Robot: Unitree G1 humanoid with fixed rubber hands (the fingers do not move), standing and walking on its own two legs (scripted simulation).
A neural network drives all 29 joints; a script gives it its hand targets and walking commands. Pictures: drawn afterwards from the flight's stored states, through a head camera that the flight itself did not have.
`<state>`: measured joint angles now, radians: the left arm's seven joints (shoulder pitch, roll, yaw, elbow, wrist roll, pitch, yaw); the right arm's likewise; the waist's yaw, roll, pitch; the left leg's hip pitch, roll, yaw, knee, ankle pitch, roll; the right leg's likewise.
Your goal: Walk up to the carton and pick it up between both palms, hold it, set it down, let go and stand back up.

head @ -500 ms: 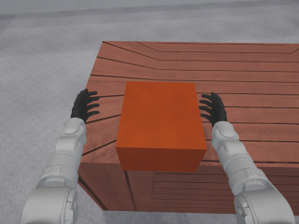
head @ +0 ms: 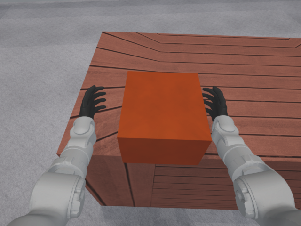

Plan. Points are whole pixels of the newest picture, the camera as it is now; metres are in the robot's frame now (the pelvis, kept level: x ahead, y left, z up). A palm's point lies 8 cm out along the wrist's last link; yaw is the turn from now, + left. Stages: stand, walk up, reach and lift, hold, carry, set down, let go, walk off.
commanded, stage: reach and lift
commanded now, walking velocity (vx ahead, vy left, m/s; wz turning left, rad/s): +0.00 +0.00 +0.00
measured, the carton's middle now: (161, 116) +0.43 -0.03 +0.03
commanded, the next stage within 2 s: none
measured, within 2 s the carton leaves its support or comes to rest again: leaves its support in 1.68 s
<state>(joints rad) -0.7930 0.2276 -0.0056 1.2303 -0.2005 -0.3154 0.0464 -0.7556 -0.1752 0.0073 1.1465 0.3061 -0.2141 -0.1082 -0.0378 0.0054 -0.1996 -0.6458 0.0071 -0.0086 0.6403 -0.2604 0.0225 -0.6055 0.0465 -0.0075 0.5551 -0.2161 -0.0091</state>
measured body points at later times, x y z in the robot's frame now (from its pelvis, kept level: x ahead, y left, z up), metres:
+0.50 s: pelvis -0.01 +0.00 +0.00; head +0.04 +0.02 +0.45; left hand +0.44 +0.15 +0.07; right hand +0.41 -0.17 +0.07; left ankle +0.02 +0.10 -0.72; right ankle +0.02 -0.12 -0.72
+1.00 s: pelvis +0.03 +0.00 +0.02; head +0.05 +0.02 +0.47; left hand +0.43 +0.16 +0.08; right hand +0.40 -0.16 +0.07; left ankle +0.02 +0.10 -0.72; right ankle +0.02 -0.12 -0.72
